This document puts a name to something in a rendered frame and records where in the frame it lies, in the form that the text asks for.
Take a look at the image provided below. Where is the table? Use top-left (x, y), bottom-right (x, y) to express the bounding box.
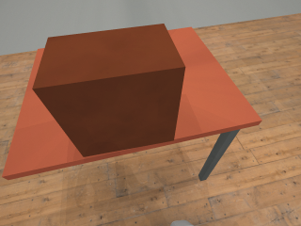
top-left (2, 26), bottom-right (262, 181)

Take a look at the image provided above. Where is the carton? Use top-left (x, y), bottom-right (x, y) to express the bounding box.
top-left (32, 24), bottom-right (185, 157)

